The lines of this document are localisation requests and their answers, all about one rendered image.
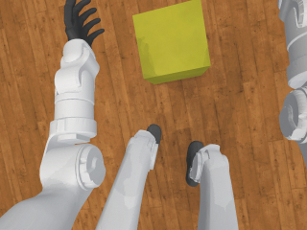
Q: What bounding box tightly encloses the robot shin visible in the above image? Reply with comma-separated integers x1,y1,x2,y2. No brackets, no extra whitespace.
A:
126,129,155,150
189,144,229,182

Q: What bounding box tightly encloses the left robot hand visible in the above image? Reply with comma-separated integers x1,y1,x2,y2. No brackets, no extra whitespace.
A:
63,0,105,48

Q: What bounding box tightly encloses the carton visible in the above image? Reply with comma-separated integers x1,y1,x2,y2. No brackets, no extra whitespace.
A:
132,0,211,84

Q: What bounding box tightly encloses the robot left shin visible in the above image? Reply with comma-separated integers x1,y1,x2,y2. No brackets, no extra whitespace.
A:
126,129,155,150

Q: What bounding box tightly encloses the robot right forearm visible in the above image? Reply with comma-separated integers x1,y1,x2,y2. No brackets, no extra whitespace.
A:
277,0,307,89

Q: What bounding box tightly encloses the robot left forearm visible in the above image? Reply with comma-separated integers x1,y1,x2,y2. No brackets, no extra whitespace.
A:
39,38,100,182

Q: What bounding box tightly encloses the robot right shin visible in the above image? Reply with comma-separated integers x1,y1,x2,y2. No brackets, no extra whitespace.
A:
189,144,229,182

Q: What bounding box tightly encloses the robot right upper arm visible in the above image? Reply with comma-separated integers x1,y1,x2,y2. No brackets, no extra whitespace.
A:
279,86,307,170

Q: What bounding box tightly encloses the robot left upper arm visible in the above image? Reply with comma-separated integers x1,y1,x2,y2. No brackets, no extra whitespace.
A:
0,143,106,230

